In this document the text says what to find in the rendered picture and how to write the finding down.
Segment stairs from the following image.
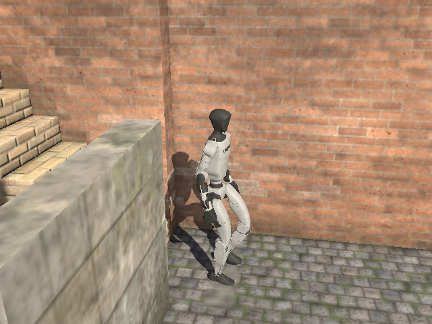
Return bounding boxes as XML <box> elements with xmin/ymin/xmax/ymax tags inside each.
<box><xmin>0</xmin><ymin>72</ymin><xmax>170</xmax><ymax>244</ymax></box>

